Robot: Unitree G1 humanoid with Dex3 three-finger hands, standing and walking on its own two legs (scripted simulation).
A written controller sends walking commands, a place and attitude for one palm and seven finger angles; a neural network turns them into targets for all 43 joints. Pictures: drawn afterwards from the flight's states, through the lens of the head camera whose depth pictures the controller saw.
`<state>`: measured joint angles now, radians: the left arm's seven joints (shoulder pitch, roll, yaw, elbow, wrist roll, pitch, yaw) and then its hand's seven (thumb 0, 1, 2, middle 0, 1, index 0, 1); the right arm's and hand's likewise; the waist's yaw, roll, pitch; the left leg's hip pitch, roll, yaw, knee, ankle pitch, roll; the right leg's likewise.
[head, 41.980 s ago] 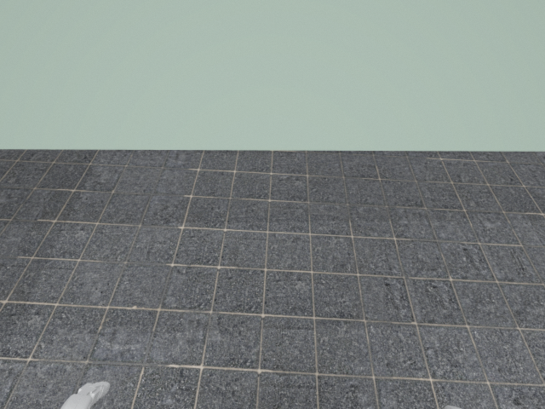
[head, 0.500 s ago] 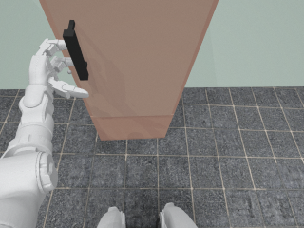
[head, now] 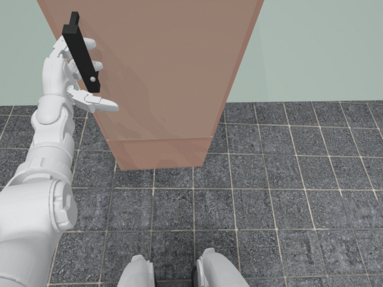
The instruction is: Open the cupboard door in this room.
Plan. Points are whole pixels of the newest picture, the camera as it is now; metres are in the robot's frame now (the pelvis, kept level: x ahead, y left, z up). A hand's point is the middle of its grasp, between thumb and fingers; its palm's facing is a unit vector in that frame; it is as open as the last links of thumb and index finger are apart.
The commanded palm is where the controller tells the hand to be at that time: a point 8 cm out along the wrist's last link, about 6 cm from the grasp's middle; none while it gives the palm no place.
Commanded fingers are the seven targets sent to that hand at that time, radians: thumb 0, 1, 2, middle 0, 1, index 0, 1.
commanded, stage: slide the fingers in behind the handle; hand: left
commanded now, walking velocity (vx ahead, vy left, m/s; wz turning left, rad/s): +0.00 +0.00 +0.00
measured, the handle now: (85, 55) +0.57 +0.16 +0.09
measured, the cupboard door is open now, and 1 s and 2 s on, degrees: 0 0 25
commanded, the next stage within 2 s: close the thumb around the handle in 0.46 s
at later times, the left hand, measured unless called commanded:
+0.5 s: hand (94, 81) +0.51 +0.14 +0.08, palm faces -0.02 -1.00 -0.01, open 14.0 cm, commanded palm +0.49 +0.19 +0.08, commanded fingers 0.00 -0.50 0.30 -0.30 -1.20 -0.30 -1.20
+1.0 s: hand (93, 78) +0.52 +0.15 +0.08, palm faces -0.02 -1.00 -0.02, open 8.7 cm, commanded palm +0.49 +0.19 +0.08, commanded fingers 0.00 0.79 0.85 -0.39 -1.34 -0.39 -1.34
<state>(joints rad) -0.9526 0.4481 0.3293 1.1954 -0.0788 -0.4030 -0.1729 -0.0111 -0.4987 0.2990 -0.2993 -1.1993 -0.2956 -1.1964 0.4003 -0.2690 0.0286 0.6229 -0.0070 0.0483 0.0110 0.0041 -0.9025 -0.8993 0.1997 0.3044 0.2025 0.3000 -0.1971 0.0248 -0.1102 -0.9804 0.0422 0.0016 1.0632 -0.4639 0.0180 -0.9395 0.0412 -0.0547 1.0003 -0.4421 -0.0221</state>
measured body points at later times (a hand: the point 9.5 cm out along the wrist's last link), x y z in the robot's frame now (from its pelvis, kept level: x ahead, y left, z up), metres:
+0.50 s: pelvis +0.01 +0.00 +0.00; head +0.12 +0.02 +0.44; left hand +0.51 +0.20 +0.08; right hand +0.02 -0.26 -0.11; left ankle +0.02 +0.11 -0.66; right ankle +0.01 -0.11 -0.66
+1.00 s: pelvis +0.01 +0.00 +0.00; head +0.13 +0.02 +0.44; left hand +0.52 +0.20 +0.09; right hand +0.00 -0.26 -0.11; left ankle +0.02 +0.11 -0.66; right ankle +0.01 -0.11 -0.66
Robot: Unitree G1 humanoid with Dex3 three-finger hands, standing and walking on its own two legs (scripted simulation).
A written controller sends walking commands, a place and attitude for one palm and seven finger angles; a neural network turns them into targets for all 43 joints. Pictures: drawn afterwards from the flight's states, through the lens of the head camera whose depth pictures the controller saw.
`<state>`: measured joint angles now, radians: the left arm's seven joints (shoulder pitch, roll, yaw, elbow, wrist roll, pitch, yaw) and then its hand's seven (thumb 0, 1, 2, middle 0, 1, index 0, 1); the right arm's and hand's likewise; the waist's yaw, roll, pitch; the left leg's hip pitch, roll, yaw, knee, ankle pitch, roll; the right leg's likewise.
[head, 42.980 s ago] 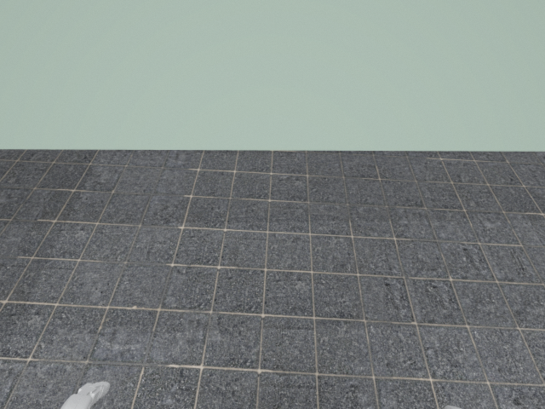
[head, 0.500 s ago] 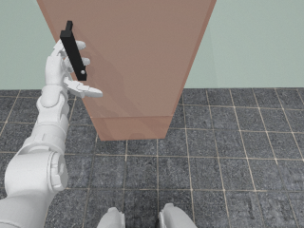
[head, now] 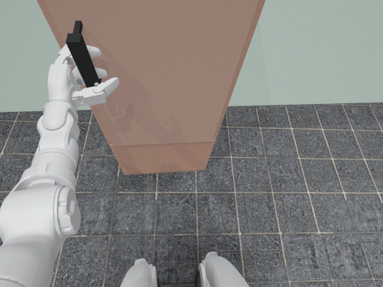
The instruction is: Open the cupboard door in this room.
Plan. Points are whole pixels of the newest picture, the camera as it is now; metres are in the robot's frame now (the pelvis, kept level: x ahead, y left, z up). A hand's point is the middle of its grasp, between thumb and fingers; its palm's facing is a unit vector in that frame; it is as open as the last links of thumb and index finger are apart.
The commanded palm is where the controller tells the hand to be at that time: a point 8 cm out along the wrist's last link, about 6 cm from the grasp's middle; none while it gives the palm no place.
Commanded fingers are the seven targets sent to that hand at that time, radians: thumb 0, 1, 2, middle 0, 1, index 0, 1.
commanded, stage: close the thumb around the handle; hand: left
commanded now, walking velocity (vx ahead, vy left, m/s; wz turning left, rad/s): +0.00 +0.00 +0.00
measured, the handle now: (88, 63) +0.57 +0.16 +0.09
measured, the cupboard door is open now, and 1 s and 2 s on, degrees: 0 25 44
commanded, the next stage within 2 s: pull the door open along its arc in 0.26 s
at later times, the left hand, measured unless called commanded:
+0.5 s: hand (98, 87) +0.51 +0.14 +0.08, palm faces -0.01 -1.00 -0.01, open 6.0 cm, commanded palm +0.47 +0.19 +0.08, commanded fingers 0.00 0.90 0.90 -0.40 -1.35 -0.40 -1.35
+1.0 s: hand (124, 142) +0.38 +0.09 +0.08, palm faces +0.19 -0.98 +0.10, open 6.4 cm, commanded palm +0.32 +0.14 +0.08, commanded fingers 0.00 0.90 0.90 -0.40 -1.35 -0.40 -1.35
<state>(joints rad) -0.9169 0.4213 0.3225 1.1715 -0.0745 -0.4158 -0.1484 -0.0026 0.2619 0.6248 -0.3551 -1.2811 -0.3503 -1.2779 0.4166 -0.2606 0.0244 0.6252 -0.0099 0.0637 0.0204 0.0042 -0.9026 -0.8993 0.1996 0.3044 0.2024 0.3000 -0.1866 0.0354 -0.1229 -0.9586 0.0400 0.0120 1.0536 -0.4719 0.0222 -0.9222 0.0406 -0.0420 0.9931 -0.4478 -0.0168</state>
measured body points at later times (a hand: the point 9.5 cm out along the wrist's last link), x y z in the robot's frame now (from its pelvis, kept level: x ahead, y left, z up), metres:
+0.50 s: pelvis +0.00 +0.00 +0.00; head +0.12 +0.01 +0.43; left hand +0.50 +0.20 +0.08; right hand +0.01 -0.26 -0.11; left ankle +0.01 +0.10 -0.67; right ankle +0.01 -0.11 -0.67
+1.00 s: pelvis +0.02 -0.01 +0.02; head +0.07 -0.01 +0.47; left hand +0.36 +0.14 +0.08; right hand +0.15 -0.24 -0.09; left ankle +0.01 +0.10 -0.67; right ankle +0.01 -0.11 -0.67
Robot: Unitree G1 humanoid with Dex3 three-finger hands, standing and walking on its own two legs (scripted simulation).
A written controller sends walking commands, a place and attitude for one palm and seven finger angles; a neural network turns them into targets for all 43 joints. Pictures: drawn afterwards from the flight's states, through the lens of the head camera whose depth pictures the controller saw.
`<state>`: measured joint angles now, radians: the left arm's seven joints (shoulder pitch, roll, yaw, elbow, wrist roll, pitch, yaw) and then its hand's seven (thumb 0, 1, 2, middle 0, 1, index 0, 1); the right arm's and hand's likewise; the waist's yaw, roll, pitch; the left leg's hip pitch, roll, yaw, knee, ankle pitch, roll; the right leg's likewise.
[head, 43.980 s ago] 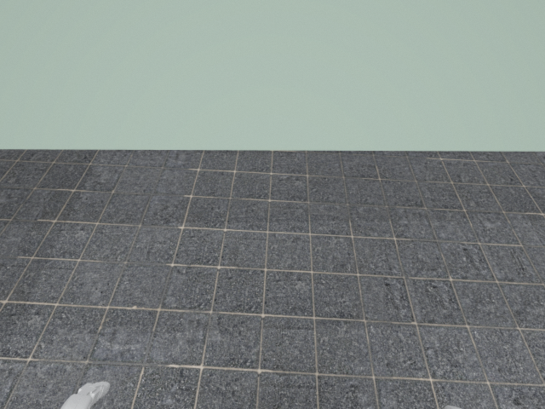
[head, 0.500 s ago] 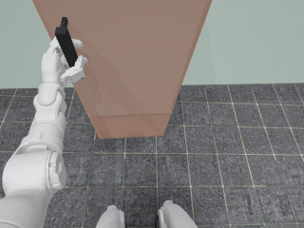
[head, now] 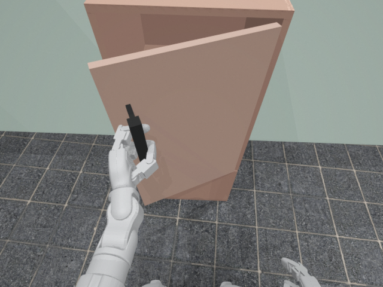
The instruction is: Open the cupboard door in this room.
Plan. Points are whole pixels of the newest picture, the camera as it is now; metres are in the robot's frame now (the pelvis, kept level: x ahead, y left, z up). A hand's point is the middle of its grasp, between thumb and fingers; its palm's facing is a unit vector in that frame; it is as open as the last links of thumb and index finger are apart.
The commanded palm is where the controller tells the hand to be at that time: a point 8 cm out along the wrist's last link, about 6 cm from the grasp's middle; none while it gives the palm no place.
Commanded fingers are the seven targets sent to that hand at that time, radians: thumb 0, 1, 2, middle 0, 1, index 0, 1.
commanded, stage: pull the door open along its arc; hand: left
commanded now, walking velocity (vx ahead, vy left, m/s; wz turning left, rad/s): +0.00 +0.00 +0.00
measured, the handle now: (138, 138) +0.41 +0.13 +0.07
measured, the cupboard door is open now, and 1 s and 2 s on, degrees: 25 44 45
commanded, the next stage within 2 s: open thumb and fingers to let go in 0.36 s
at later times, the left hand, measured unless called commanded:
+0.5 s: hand (191, 198) +0.28 +0.01 +0.07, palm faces +0.28 -0.96 -0.04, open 6.3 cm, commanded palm +0.23 +0.06 +0.06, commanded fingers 0.00 0.69 0.81 -0.38 -1.33 -0.38 -1.33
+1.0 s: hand (178, 201) +0.27 +0.03 +0.06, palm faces +0.36 -0.93 -0.01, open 12.9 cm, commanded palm +0.23 +0.07 +0.06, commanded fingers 0.00 -0.50 0.30 -0.25 -0.90 -0.25 -0.90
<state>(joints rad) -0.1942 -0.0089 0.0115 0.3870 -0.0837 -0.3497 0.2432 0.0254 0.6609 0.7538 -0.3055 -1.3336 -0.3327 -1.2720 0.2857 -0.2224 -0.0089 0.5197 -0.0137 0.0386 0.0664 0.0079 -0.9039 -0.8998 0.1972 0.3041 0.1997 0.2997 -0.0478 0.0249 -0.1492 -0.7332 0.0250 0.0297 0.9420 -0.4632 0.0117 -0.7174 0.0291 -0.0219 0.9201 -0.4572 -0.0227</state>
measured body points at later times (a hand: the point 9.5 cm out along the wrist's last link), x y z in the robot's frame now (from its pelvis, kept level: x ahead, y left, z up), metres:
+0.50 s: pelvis +0.00 -0.05 +0.00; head +0.02 -0.07 +0.45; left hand +0.26 +0.06 +0.07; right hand +0.20 -0.25 -0.08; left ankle -0.01 +0.11 -0.69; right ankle -0.01 -0.11 -0.69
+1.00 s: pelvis +0.00 -0.05 +0.00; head +0.03 -0.07 +0.45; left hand +0.25 +0.08 +0.06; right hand +0.17 -0.27 -0.11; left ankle -0.01 +0.11 -0.69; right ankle -0.01 -0.11 -0.69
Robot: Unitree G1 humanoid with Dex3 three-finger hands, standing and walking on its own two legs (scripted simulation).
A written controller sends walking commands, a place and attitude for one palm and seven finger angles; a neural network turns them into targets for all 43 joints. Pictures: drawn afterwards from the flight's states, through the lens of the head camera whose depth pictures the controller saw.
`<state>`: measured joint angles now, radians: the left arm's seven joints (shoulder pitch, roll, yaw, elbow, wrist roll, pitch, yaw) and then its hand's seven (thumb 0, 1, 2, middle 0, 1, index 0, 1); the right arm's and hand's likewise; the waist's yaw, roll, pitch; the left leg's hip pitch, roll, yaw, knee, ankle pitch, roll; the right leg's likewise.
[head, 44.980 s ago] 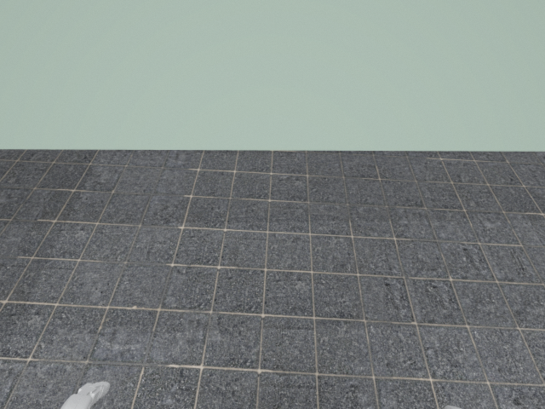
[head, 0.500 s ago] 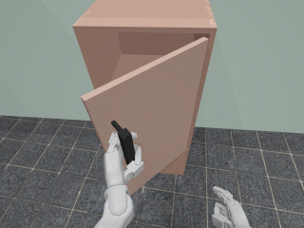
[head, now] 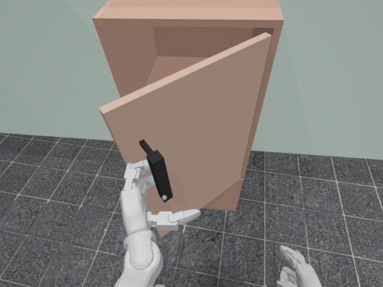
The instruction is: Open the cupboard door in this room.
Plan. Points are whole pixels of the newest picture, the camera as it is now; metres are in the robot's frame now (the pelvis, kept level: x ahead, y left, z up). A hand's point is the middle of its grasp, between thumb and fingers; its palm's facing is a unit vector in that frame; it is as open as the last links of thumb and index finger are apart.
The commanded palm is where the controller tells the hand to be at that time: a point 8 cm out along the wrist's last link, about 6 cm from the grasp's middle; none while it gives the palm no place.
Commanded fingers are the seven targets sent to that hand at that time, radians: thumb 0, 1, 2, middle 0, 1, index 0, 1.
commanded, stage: open thumb and fingers to let go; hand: left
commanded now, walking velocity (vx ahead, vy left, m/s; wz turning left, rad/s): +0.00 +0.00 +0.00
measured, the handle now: (155, 172) +0.34 +0.09 +0.07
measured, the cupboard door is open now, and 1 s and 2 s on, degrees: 44 45 45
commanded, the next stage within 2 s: slide the hand sideways off the handle in 0.28 s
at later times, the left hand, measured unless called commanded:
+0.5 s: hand (163, 208) +0.26 +0.06 +0.06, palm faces -0.07 -1.00 -0.06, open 16.3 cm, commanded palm +0.24 +0.10 +0.06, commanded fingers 0.00 -0.50 0.30 -0.15 -0.30 -0.15 -0.30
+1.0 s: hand (146, 228) +0.22 +0.09 +0.06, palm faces -0.15 -0.99 +0.00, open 16.3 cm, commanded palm +0.21 +0.14 +0.06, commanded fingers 0.00 -0.50 0.30 -0.15 -0.30 -0.15 -0.30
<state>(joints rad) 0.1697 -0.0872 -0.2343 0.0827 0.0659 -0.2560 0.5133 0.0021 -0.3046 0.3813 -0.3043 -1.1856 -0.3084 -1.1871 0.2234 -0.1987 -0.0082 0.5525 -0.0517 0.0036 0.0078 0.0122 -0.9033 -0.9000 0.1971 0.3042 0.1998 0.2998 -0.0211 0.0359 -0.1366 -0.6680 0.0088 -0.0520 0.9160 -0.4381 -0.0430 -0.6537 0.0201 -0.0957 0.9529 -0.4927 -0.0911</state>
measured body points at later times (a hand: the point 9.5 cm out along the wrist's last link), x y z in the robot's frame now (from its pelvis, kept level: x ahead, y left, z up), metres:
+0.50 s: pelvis -0.02 +0.04 -0.01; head +0.01 +0.03 +0.44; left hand +0.26 +0.12 +0.07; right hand +0.16 -0.17 -0.09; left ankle +0.01 +0.16 -0.68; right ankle -0.01 -0.06 -0.68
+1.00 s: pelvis -0.01 +0.06 -0.01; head +0.02 +0.05 +0.44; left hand +0.23 +0.14 +0.06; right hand +0.16 -0.16 -0.08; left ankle +0.01 +0.16 -0.68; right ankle -0.01 -0.06 -0.68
